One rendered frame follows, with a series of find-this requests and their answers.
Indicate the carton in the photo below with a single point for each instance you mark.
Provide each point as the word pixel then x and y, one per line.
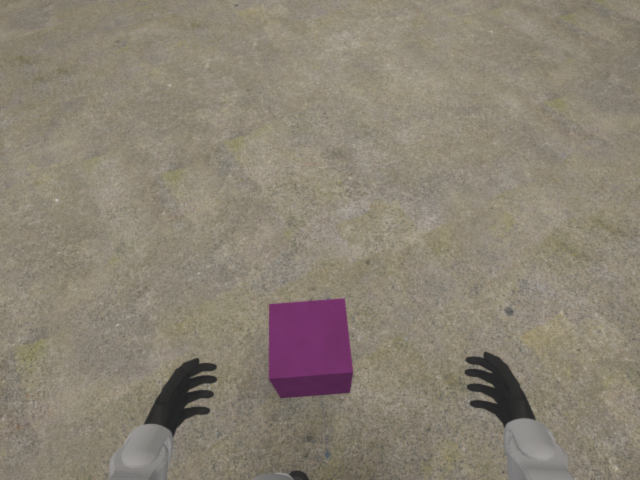
pixel 309 348

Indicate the robot right hand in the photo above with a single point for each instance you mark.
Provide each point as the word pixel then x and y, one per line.
pixel 511 401

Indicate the robot right forearm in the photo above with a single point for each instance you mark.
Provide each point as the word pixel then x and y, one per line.
pixel 532 453

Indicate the robot left hand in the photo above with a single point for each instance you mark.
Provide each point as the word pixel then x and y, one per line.
pixel 168 409

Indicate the robot left forearm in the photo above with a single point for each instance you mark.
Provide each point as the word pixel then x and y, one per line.
pixel 145 455

